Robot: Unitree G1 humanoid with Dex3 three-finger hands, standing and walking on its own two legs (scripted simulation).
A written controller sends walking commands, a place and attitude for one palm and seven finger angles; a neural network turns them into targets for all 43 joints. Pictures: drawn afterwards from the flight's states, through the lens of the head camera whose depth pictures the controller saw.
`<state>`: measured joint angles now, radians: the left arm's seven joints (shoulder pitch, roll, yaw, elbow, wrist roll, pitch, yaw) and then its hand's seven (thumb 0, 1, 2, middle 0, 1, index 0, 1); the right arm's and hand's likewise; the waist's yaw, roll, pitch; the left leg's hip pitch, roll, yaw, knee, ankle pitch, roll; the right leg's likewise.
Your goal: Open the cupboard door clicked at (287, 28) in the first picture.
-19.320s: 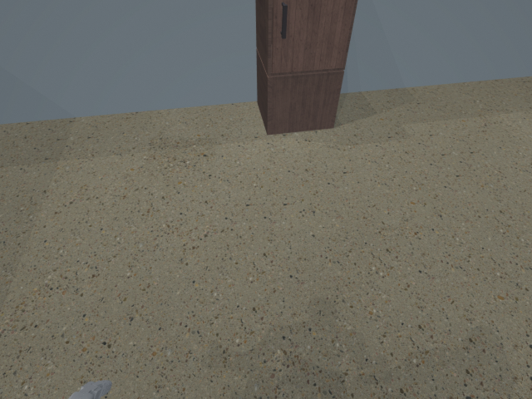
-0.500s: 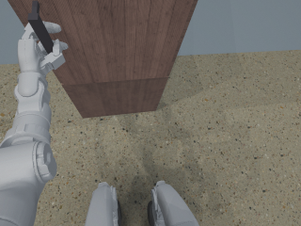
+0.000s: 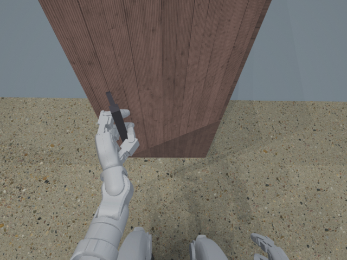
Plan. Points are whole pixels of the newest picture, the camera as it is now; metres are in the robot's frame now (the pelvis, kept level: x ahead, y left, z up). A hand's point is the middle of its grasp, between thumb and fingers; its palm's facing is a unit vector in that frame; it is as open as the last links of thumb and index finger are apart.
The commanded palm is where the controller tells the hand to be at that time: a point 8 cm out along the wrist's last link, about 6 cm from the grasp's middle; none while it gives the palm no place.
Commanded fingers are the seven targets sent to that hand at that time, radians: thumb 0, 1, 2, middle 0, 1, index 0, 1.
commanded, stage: pull the door open along its arc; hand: left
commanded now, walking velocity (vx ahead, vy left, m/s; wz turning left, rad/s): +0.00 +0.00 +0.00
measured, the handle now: (118, 120) +0.43 +0.14 +0.03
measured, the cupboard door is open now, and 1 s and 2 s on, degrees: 24 43 41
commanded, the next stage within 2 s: open thumb and fingers to let go in 0.28 s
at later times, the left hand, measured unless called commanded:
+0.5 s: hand (169, 173) +0.30 +0.02 +0.02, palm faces +0.38 -0.92 -0.05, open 5.8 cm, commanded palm +0.24 +0.06 +0.02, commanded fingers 0.00 0.41 0.69 -0.37 -1.30 -0.37 -1.30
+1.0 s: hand (163, 180) +0.29 +0.03 +0.02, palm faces +0.42 -0.91 -0.03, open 13.7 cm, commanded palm +0.24 +0.08 +0.02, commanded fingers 0.00 -0.50 0.30 -0.22 -0.70 -0.22 -0.70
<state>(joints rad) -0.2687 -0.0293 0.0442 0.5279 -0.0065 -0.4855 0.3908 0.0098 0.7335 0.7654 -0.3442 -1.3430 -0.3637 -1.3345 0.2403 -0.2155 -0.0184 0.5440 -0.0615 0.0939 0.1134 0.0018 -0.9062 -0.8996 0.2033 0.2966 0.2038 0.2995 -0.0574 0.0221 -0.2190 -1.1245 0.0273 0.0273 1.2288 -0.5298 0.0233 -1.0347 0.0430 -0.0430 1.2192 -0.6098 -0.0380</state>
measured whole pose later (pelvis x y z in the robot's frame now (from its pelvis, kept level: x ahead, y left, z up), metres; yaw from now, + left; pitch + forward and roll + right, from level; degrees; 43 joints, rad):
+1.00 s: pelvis -0.01 -0.07 -0.01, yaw +4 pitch +21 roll +4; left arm 0.05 -0.11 -0.13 0.33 0.06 -0.46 0.53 0.00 -0.41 0.34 -0.28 -1.09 -0.29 -1.09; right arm 0.19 -0.21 -0.03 0.62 -0.08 -0.04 0.02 0.01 -0.91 -0.90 0.20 0.30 0.20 0.30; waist -0.02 0.02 -0.21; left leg -1.07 -0.02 -0.05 1.20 -0.49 -0.04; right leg -1.01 0.03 -0.10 1.28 -0.64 -0.13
